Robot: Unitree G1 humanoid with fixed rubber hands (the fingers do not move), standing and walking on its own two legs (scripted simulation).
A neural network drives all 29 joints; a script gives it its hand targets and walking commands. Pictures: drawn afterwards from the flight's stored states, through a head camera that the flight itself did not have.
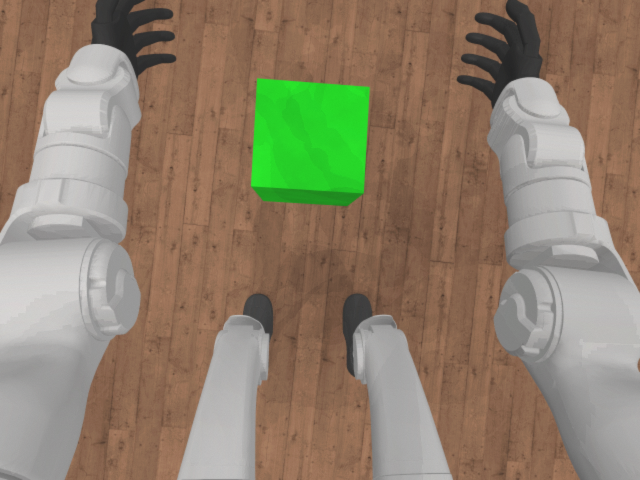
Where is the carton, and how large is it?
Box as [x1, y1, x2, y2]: [251, 78, 369, 205]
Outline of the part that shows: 257,78 251,186 263,200 347,205 363,193 369,87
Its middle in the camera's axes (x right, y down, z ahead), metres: -0.02 -0.20 +0.85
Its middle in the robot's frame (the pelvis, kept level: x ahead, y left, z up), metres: +0.56 +0.00 -0.53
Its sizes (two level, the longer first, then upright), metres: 0.210 0.200 0.250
